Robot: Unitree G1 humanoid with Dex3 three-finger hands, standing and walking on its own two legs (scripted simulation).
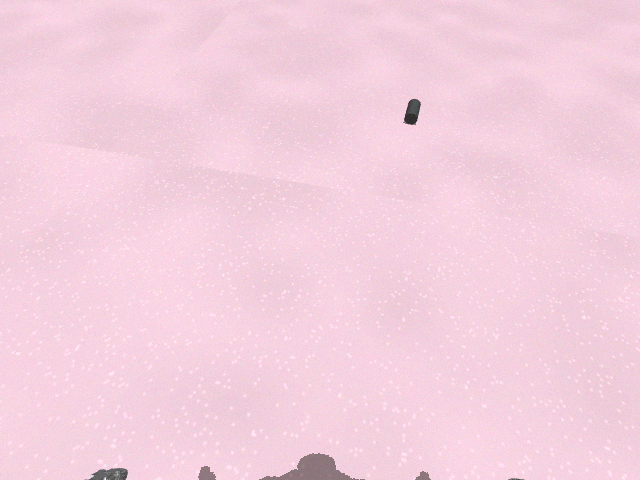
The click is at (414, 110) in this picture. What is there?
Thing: lying can
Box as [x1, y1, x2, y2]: [405, 99, 420, 124]
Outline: 416,99 412,99 409,101 405,114 405,121 410,124 414,123 417,118 420,103
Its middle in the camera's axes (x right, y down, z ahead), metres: +0.52 -0.70 +2.17
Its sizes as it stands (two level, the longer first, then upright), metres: 0.155 0.071 0.071
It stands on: the floor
